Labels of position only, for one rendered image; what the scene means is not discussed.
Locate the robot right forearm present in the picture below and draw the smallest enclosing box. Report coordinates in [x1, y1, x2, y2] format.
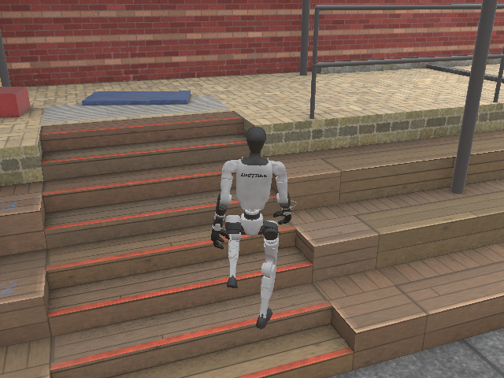
[280, 193, 291, 216]

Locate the left robot upper arm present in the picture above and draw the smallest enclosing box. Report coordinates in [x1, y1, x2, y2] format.
[220, 160, 239, 205]

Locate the robot left foot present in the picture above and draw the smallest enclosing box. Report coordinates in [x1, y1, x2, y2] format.
[227, 276, 238, 288]

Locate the right robot upper arm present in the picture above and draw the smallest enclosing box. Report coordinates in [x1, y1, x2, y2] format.
[271, 161, 288, 203]

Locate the right robot hand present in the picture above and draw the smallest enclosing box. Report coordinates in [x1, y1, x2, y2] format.
[273, 211, 291, 224]

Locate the robot left forearm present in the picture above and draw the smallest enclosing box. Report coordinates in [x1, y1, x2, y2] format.
[212, 193, 228, 231]

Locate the left robot hand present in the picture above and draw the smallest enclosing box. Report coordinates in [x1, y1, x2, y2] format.
[211, 229, 230, 250]

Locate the robot left shin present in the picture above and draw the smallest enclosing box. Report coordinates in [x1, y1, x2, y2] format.
[228, 234, 239, 277]

